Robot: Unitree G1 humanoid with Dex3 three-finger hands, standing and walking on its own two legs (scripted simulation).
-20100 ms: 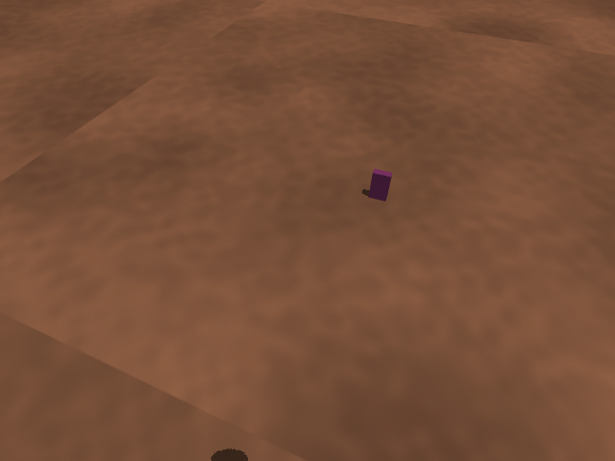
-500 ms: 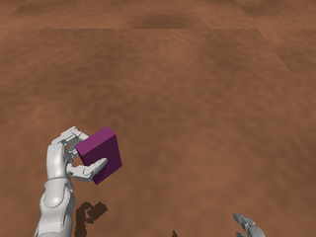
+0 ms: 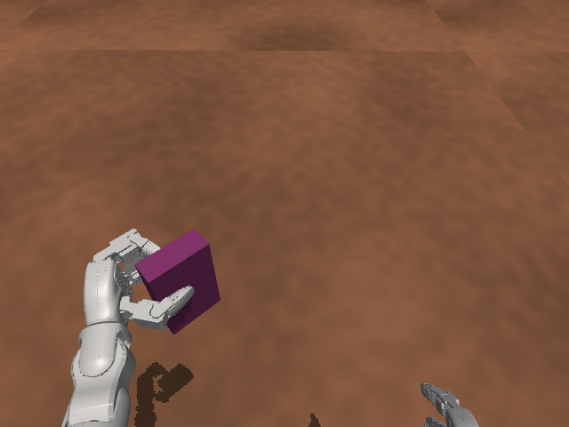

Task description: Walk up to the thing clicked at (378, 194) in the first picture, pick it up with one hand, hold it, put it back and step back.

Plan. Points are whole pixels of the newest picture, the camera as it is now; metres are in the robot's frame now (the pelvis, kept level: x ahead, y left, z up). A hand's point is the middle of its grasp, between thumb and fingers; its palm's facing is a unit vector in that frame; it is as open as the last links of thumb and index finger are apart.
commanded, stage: hold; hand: left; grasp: from the side
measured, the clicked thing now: (183, 284) +0.33 +0.14 +0.03
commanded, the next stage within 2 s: crouch in 0.60 s
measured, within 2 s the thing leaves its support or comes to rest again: neither
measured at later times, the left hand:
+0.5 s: hand (154, 276) +0.33 +0.17 +0.06, palm faces +0.17 -0.99 -0.01, open 8.1 cm
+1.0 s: hand (160, 292) +0.33 +0.17 +0.02, palm faces +0.22 -0.98 +0.00, open 8.1 cm
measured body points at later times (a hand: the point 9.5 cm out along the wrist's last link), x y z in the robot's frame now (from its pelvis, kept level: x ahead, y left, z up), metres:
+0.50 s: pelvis +0.00 +0.00 +0.00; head +0.03 +0.00 +0.45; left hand +0.31 +0.22 +0.06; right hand +0.14 -0.24 -0.11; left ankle +0.02 +0.13 -0.70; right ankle +0.01 -0.13 -0.70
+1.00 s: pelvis -0.01 +0.00 -0.01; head +0.05 +0.01 +0.44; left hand +0.31 +0.22 +0.02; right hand +0.14 -0.25 -0.11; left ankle +0.02 +0.13 -0.70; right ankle +0.01 -0.13 -0.70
